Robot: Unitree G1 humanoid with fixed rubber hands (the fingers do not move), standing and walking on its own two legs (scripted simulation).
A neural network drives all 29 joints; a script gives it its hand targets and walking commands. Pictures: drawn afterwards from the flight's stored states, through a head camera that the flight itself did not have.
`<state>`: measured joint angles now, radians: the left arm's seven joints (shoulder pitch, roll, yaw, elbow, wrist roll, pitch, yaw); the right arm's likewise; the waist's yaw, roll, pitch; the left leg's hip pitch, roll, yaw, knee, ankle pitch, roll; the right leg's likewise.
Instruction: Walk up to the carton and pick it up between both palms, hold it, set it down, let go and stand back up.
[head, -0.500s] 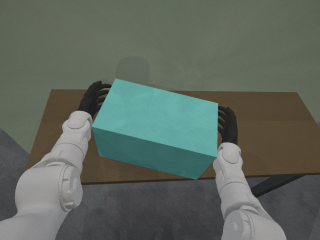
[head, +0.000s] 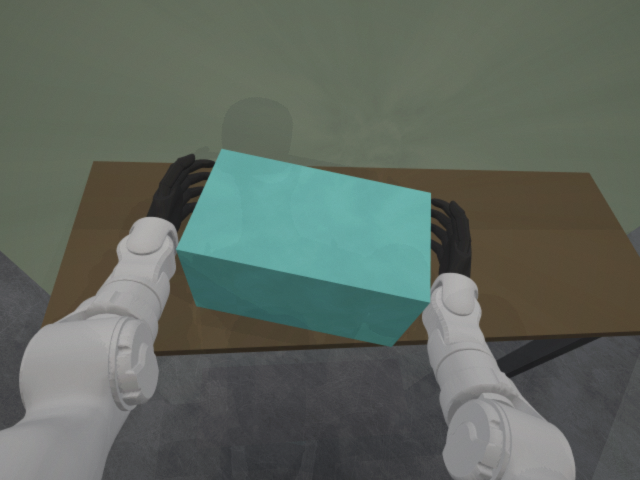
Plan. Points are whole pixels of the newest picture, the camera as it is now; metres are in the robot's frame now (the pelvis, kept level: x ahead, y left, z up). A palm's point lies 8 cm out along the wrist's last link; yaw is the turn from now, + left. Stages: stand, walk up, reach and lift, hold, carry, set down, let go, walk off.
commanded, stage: set down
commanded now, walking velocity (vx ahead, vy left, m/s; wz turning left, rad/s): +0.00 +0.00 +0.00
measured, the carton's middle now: (309, 251) +0.42 -0.01 +0.00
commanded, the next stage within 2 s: none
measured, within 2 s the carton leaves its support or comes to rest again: neither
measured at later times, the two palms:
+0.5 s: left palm (168, 215) +0.45 +0.18 +0.03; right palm (452, 265) +0.38 -0.19 +0.03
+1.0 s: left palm (168, 214) +0.46 +0.18 +0.03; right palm (452, 267) +0.38 -0.19 +0.02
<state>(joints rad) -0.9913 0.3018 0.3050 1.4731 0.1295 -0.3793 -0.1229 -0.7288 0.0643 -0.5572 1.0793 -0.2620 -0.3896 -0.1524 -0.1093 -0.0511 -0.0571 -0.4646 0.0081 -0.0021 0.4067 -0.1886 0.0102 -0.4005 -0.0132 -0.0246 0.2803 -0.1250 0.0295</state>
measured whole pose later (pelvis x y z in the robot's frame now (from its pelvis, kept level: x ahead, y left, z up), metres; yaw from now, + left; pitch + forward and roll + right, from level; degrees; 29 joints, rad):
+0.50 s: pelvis +0.00 +0.00 +0.00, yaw +0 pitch +14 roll -2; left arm -0.98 0.28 0.41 1.40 0.23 -0.36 -0.13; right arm -0.72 0.09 -0.64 1.02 -0.34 -0.39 -0.13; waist -0.10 -0.05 -0.04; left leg -0.46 0.01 0.00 0.40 -0.19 0.01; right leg -0.40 -0.02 -0.02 0.28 -0.12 0.03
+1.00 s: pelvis +0.00 +0.00 +0.00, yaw -1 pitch +15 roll -2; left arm -0.97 0.33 0.23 1.44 0.10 -0.33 -0.10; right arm -0.76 0.01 -0.41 1.18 -0.16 -0.37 -0.17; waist -0.12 -0.04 -0.07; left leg -0.49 0.02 0.01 0.45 -0.21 0.01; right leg -0.43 -0.01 -0.02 0.33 -0.15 0.03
